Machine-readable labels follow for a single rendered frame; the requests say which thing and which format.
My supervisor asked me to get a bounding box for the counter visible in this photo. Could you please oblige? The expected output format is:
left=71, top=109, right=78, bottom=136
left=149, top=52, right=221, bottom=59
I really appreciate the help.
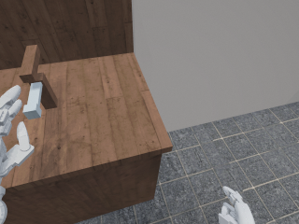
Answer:
left=0, top=0, right=173, bottom=224

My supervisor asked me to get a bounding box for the robot right hand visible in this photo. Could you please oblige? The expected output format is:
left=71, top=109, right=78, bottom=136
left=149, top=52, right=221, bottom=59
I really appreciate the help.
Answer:
left=219, top=186, right=255, bottom=224

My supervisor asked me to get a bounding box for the tap lever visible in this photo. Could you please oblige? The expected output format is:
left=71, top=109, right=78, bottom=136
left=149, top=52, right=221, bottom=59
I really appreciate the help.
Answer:
left=22, top=81, right=43, bottom=119

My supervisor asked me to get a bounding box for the robot left hand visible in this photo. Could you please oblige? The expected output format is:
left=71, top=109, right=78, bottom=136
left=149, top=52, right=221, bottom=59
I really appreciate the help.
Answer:
left=0, top=85, right=35, bottom=185

